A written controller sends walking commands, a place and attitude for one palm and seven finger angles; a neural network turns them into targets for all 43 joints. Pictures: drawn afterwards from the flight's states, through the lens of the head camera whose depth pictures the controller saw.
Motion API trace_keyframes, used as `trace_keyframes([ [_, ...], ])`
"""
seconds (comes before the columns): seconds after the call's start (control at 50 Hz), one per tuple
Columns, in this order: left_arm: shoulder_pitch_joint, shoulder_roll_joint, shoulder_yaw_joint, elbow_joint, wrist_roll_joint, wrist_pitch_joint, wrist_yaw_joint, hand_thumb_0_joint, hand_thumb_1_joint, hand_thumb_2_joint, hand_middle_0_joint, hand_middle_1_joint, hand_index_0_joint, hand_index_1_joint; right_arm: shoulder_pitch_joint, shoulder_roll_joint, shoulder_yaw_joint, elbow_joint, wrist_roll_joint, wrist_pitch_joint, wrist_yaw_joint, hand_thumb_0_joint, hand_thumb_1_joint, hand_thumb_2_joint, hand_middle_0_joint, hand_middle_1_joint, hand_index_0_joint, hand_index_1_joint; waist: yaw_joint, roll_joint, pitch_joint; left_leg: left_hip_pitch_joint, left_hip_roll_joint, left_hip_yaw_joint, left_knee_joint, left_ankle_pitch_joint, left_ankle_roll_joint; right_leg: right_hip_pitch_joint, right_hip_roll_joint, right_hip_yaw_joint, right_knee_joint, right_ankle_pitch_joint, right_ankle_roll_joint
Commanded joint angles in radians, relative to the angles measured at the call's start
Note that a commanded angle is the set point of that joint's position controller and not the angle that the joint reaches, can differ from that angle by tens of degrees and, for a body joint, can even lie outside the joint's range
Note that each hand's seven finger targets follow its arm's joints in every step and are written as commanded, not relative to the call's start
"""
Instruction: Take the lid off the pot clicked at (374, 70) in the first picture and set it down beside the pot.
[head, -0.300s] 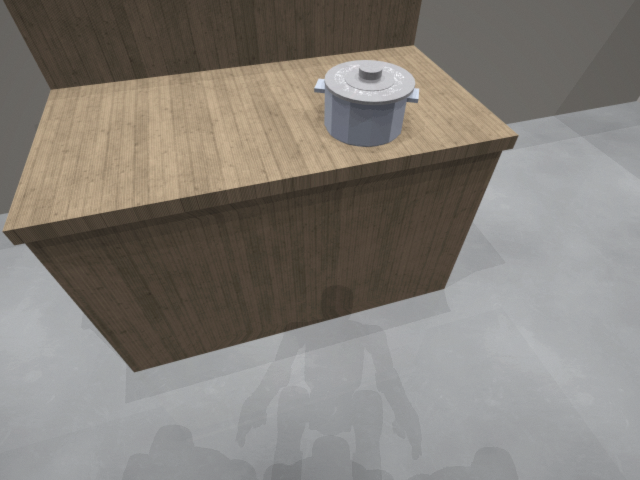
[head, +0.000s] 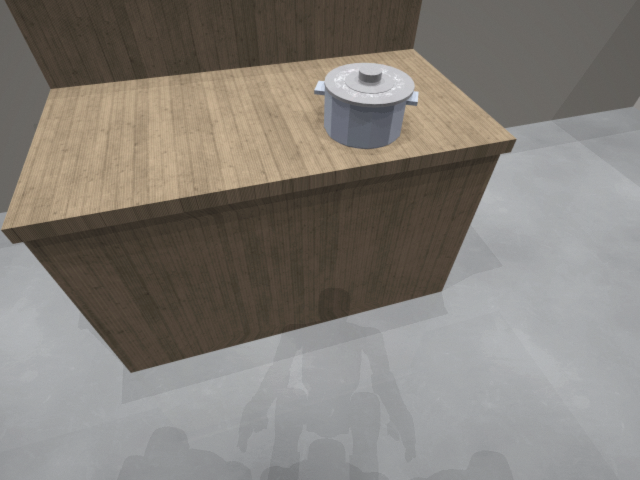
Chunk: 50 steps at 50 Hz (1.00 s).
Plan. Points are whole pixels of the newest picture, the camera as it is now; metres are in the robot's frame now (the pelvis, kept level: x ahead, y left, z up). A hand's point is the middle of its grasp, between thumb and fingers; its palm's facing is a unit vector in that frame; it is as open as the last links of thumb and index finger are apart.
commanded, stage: look at it before walking up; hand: left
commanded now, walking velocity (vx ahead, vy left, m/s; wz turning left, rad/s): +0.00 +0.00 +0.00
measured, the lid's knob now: (370, 73) +0.94 -0.06 +0.08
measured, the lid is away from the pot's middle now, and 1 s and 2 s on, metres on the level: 0.01 0.01 0.01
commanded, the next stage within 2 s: walk to a spot facing it in 0.34 s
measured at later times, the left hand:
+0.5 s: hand out of the picture -0.01 +0.18 -0.18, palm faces +0.01 -0.98 -0.20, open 7.4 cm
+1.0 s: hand out of the picture +0.05 +0.15 -0.16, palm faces -0.14 -0.95 -0.28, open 7.4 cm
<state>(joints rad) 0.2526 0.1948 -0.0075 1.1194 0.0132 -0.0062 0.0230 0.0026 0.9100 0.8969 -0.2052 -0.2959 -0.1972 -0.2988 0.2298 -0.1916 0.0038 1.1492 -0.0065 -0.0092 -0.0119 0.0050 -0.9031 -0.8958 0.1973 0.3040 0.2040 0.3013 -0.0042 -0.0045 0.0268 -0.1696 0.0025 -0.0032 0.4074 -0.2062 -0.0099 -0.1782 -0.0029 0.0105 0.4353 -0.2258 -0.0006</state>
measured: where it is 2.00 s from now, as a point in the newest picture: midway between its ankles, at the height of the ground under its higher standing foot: outside the picture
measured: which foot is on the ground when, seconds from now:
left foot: down 0.00-0.80, up 0.82-1.00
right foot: down 0.00-1.00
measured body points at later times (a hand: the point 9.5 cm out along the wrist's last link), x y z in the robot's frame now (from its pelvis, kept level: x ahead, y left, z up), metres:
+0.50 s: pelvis +0.00 +0.01 +0.00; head +0.01 +0.00 +0.45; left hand +0.00 +0.24 -0.16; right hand +0.00 -0.22 -0.16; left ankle +0.01 +0.13 -0.74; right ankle +0.01 -0.12 -0.74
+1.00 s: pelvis +0.00 -0.04 +0.00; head +0.04 -0.09 +0.44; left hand +0.06 +0.20 -0.14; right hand +0.04 -0.31 -0.16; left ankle +0.01 +0.12 -0.66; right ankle +0.00 -0.10 -0.74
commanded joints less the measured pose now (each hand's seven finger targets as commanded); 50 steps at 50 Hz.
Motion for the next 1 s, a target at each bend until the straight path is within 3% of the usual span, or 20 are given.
trace_keyframes([
  [0.0,0.043,0.125,0.022,-0.037,0.001,-0.017,0.012,0.000,0.900,0.900,-0.200,-0.300,-0.200,-0.300,0.043,-0.111,-0.021,-0.028,-0.002,-0.018,-0.013,0.000,-0.900,-0.900,0.200,0.300,0.200,0.300,0.004,0.005,0.026,-0.001,0.084,-0.081,-0.069,0.060,0.030,-0.057,-0.092,0.085,-0.102,0.022,-0.019],
  [0.4,0.082,0.088,0.020,-0.024,0.002,-0.013,0.013,0.000,0.900,0.900,-0.200,-0.300,-0.200,-0.300,0.079,-0.085,-0.022,-0.022,-0.001,-0.017,-0.018,0.000,-0.900,-0.900,0.200,0.300,0.200,0.300,0.002,0.008,0.050,-0.012,0.085,-0.087,-0.084,0.019,0.034,-0.071,-0.085,0.078,-0.099,0.003,-0.017],
  [0.46,0.088,0.076,0.026,-0.026,0.001,-0.007,0.012,0.000,0.900,0.900,-0.200,-0.300,-0.200,-0.300,0.085,-0.076,-0.025,-0.023,-0.003,-0.016,-0.021,0.000,-0.900,-0.900,0.200,0.300,0.200,0.300,0.003,0.012,0.050,0.009,0.095,-0.070,-0.064,0.039,0.032,-0.097,-0.077,0.096,-0.075,0.044,-0.022],
  [0.54,0.072,0.091,0.055,-0.064,0.002,0.015,0.002,0.000,0.900,0.900,-0.200,-0.300,-0.200,-0.300,0.081,-0.106,-0.050,-0.060,-0.005,-0.003,-0.029,0.000,-0.900,-0.900,0.200,0.300,0.200,0.300,0.003,0.062,0.048,0.006,0.145,-0.079,-0.055,-0.044,0.049,-0.167,-0.045,0.106,0.017,0.024,-0.031],
  [0.62,0.084,0.078,0.074,-0.101,0.007,0.030,-0.010,0.000,0.900,0.900,-0.200,-0.300,-0.200,-0.300,0.045,-0.148,-0.079,-0.119,-0.009,0.006,-0.029,0.000,-0.900,-0.900,0.200,0.300,0.200,0.300,0.016,0.113,0.057,-0.032,0.230,-0.126,-0.099,-0.160,0.094,-0.223,0.007,0.073,0.161,-0.040,-0.023],
  [0.68,0.100,0.062,0.085,-0.122,0.008,0.037,-0.017,0.000,0.900,0.900,-0.200,-0.300,-0.200,-0.300,0.016,-0.157,-0.093,-0.159,-0.011,0.003,-0.027,0.000,-0.900,-0.900,0.200,0.300,0.200,0.300,0.026,0.156,0.021,-0.052,0.312,-0.124,-0.118,-0.091,0.150,-0.215,0.004,0.015,0.358,-0.162,-0.008],
  [0.72,0.110,0.054,0.088,-0.134,0.009,0.036,-0.022,0.000,0.900,0.900,-0.200,-0.300,-0.200,-0.300,-0.007,-0.157,-0.096,-0.179,-0.016,0.004,-0.025,0.000,-0.900,-0.900,0.200,0.300,0.200,0.300,0.035,0.143,0.018,-0.055,0.323,-0.066,-0.057,0.010,0.153,-0.195,-0.022,-0.001,0.330,-0.185,-0.005],
  [0.74,0.143,0.056,0.093,-0.132,0.008,0.031,-0.024,0.000,0.900,0.900,-0.200,-0.300,-0.200,-0.300,-0.025,-0.156,-0.097,-0.187,-0.016,0.006,-0.025,0.000,-0.900,-0.900,0.200,0.300,0.200,0.300,0.056,0.121,0.006,-0.060,0.300,-0.019,0.029,0.057,0.126,-0.147,-0.029,0.011,0.240,-0.126,-0.008],
  [0.76,0.187,0.080,0.098,-0.124,0.012,0.021,-0.023,0.000,0.900,0.900,-0.200,-0.300,-0.200,-0.300,-0.035,-0.146,-0.097,-0.197,-0.014,0.011,-0.024,0.000,-0.900,-0.900,0.200,0.300,0.200,0.300,0.079,0.005,0.002,-0.094,0.225,0.047,0.192,0.038,0.071,-0.088,-0.039,0.091,0.071,0.031,-0.026],
  [0.78,0.193,0.187,0.117,-0.131,0.025,0.010,-0.009,0.000,0.900,0.900,-0.200,-0.300,-0.200,-0.300,-0.009,-0.080,-0.089,-0.222,-0.004,0.018,-0.020,0.000,-0.900,-0.900,0.200,0.300,0.200,0.300,0.061,-0.315,-0.019,-0.298,0.079,0.155,0.434,-0.232,-0.008,0.017,-0.242,0.424,-0.077,0.212,-0.095],
  [0.8,0.226,0.211,0.118,-0.131,0.009,0.013,0.001,0.000,0.900,0.900,-0.200,-0.300,-0.200,-0.300,-0.076,-0.069,-0.078,-0.251,-0.009,0.022,-0.019,0.000,-0.900,-0.900,0.200,0.300,0.200,0.300,0.089,-0.310,0.014,-0.377,0.023,0.073,0.603,-0.389,-0.020,0.009,-0.320,0.530,-0.136,0.403,-0.160],
  [0.82,0.219,0.182,0.117,-0.128,0.003,0.008,0.012,0.000,0.900,0.900,-0.200,-0.300,-0.200,-0.300,-0.083,-0.089,-0.079,-0.249,-0.009,0.026,-0.021,0.000,-0.900,-0.900,0.200,0.300,0.200,0.300,0.071,-0.280,0.006,-0.399,0.039,-0.008,0.682,-0.344,-0.015,0.043,-0.270,0.501,-0.123,0.499,-0.140],
  [0.84,0.174,0.157,0.115,-0.144,0.001,0.008,0.015,0.000,0.900,0.900,-0.200,-0.300,-0.200,-0.300,-0.068,-0.092,-0.085,-0.241,-0.007,0.025,-0.022,0.000,-0.900,-0.900,0.200,0.300,0.200,0.300,0.045,-0.208,0.008,-0.420,0.053,-0.026,0.721,-0.286,-0.018,0.053,-0.251,0.454,-0.102,0.497,-0.143],
  [0.86,0.138,0.146,0.112,-0.160,-0.001,0.009,0.013,0.000,0.900,0.900,-0.200,-0.300,-0.200,-0.300,-0.069,-0.098,-0.085,-0.238,-0.007,0.024,-0.020,0.000,-0.900,-0.900,0.200,0.300,0.200,0.300,0.033,-0.138,0.001,-0.409,0.062,-0.029,0.739,-0.239,-0.024,0.056,-0.227,0.423,-0.081,0.482,-0.166],
  [0.88,0.117,0.147,0.112,-0.175,-0.004,0.006,0.012,0.000,0.900,0.900,-0.200,-0.300,-0.200,-0.300,-0.064,-0.092,-0.084,-0.234,-0.008,0.023,-0.015,0.000,-0.900,-0.900,0.200,0.300,0.200,0.300,0.027,-0.102,-0.021,-0.401,0.067,-0.026,0.732,-0.196,-0.031,0.068,-0.200,0.380,-0.069,0.487,-0.161],
  [0.98,0.140,0.161,0.118,-0.204,0.000,0.003,0.007,0.000,0.900,0.900,-0.200,-0.300,-0.200,-0.300,-0.126,-0.095,-0.084,-0.271,-0.011,0.035,-0.016,0.000,-0.900,-0.900,0.200,0.300,0.200,0.300,0.046,-0.063,-0.060,-0.400,0.044,-0.039,0.685,-0.149,-0.054,0.101,-0.174,0.403,-0.089,0.418,-0.164],
])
